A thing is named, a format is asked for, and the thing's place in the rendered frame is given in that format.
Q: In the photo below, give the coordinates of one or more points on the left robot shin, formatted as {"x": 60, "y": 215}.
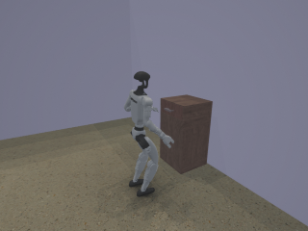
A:
{"x": 140, "y": 165}

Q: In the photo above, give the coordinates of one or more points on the robot left upper arm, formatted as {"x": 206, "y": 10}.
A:
{"x": 127, "y": 106}

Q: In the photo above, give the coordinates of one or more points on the drawer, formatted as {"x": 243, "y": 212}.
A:
{"x": 178, "y": 110}

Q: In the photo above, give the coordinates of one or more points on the robot right forearm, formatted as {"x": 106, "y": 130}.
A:
{"x": 153, "y": 128}

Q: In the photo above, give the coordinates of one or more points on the left robot thigh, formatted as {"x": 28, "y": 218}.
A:
{"x": 143, "y": 156}

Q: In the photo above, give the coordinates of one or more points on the left robot hand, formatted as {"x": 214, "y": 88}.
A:
{"x": 154, "y": 109}

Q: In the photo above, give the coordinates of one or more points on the robot right upper arm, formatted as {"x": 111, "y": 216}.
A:
{"x": 147, "y": 103}

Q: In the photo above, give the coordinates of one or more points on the cabinet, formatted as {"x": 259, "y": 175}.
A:
{"x": 191, "y": 134}

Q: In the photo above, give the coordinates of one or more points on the right robot hand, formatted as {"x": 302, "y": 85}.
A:
{"x": 167, "y": 140}

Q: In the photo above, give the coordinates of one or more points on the handle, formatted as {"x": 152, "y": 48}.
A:
{"x": 167, "y": 109}

